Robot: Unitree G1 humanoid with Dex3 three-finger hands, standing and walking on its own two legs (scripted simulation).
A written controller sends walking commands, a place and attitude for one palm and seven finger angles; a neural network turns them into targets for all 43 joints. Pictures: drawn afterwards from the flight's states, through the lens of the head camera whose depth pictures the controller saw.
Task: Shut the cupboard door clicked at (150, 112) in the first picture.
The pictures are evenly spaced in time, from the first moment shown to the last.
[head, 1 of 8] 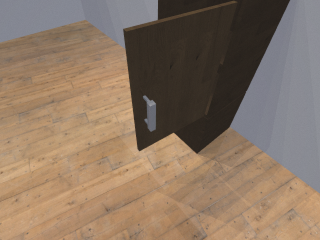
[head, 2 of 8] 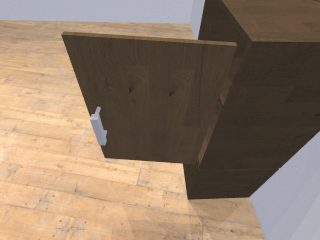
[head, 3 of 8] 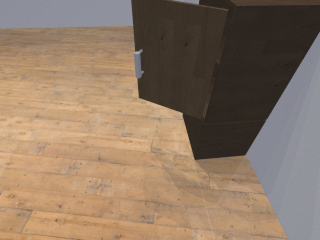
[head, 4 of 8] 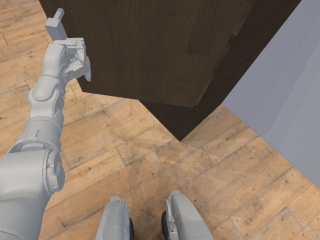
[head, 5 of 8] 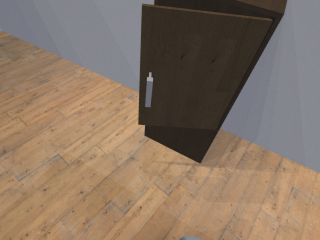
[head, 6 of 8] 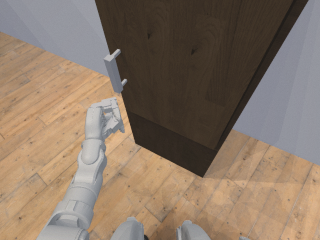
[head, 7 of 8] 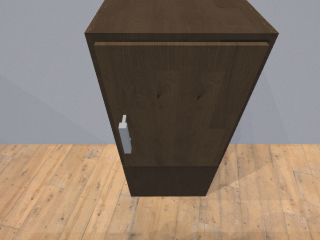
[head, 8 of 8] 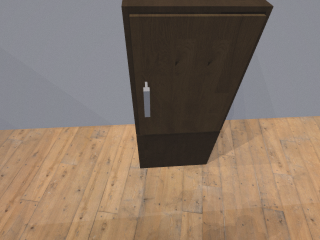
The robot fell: no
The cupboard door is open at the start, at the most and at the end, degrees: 84 84 0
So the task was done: yes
